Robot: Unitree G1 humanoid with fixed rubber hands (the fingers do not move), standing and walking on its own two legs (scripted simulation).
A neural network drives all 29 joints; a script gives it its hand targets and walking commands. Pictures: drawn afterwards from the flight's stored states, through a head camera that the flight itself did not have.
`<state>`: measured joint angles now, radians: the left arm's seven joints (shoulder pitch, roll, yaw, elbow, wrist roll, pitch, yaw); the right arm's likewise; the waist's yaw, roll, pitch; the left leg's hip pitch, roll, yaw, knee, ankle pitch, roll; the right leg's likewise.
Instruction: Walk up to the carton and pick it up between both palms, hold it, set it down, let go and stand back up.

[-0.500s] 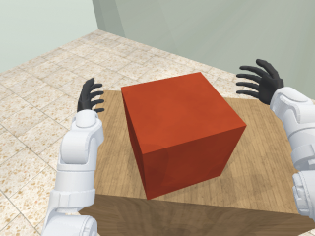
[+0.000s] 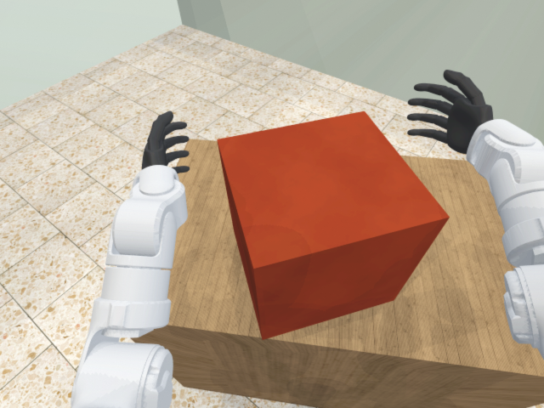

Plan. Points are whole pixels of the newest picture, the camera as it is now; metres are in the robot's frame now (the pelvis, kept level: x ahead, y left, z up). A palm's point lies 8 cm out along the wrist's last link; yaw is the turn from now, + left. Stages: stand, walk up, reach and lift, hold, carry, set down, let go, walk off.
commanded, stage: reach and lift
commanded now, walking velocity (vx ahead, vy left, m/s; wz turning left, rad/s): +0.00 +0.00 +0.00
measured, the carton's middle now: (312, 226) +0.42 +0.00 +0.00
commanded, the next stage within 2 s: none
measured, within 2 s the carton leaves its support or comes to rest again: neither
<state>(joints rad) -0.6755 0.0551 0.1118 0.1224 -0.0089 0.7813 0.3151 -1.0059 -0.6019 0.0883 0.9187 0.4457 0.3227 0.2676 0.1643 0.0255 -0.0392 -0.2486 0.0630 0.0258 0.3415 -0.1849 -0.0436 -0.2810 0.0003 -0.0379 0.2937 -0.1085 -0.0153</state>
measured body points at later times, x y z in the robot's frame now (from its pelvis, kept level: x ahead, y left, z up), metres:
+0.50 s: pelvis +0.00 +0.00 +0.00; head +0.07 -0.02 +0.44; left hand +0.37 +0.21 +0.08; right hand +0.49 -0.20 +0.11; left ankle -0.01 +0.14 -0.75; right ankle +0.02 -0.12 -0.75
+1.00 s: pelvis +0.00 +0.00 -0.01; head +0.09 -0.02 +0.43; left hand +0.38 +0.19 +0.05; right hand +0.50 -0.18 +0.07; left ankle -0.01 +0.14 -0.75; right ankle +0.02 -0.12 -0.75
